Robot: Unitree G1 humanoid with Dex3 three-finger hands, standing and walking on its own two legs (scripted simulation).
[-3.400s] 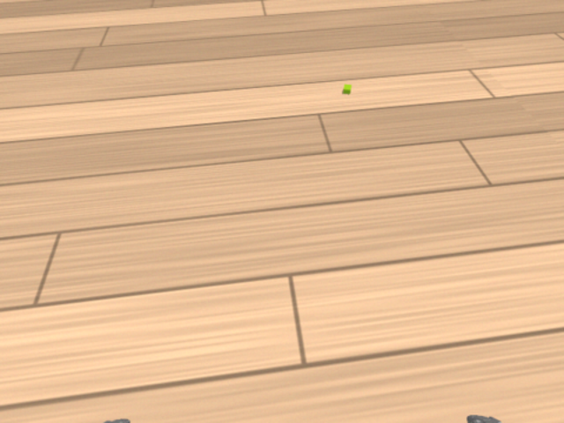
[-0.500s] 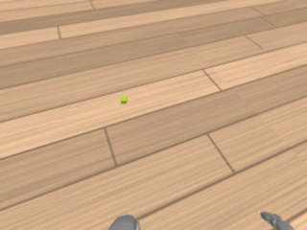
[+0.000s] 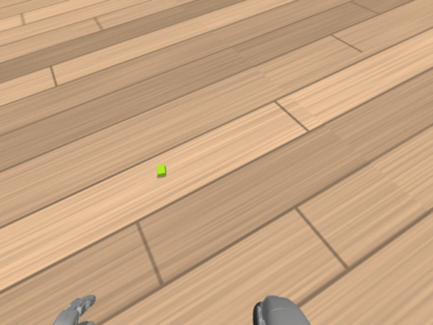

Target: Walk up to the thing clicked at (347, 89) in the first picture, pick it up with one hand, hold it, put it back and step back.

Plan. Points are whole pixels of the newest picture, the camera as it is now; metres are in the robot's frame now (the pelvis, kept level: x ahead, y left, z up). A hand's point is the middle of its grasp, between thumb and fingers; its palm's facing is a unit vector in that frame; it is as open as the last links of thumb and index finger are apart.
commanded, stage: walk up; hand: left
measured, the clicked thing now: (161, 170) +0.96 +0.35 -0.74
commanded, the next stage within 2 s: none
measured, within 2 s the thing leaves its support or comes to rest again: neither
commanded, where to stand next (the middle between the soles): +0.60 +0.06 m, yaw +0 degrees
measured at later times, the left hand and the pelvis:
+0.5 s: hand (82, 303) +0.18 +0.32 -0.14, palm faces +0.05 -0.93 -0.38, open 7.4 cm; pelvis +0.18 +0.03 +0.01, yaw +3 degrees
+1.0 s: hand (105, 202) +0.42 +0.31 -0.12, palm faces -0.05 -0.91 -0.40, open 7.3 cm; pelvis +0.34 +0.03 +0.00, yaw +0 degrees
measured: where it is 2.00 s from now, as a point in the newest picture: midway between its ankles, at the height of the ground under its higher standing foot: (217, 240)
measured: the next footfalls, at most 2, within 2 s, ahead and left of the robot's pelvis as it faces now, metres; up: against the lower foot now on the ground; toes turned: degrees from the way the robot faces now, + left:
left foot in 0.48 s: +0.31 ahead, +0.17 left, +0.00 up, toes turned +6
right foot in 0.96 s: +0.48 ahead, -0.08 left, +0.00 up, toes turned -4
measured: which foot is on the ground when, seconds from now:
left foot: down 0.00-0.00, up 0.02-0.46, down 0.48-1.00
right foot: down 0.00-0.52, up 0.54-0.94, down 0.96-1.00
